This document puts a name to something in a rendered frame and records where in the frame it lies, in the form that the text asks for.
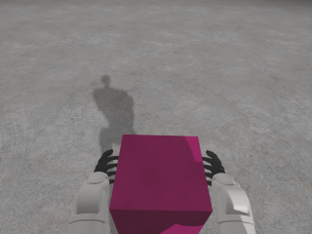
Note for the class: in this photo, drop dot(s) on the robot right hand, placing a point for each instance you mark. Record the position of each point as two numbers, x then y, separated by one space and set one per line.
215 168

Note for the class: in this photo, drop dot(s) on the carton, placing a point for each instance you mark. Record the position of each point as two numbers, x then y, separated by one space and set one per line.
160 186

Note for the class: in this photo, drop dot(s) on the robot left hand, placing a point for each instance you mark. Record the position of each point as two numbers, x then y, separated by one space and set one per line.
102 164

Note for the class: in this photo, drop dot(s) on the left robot forearm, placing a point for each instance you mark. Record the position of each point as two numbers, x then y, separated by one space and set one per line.
88 213

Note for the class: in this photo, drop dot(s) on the right robot forearm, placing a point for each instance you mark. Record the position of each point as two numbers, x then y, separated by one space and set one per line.
233 208

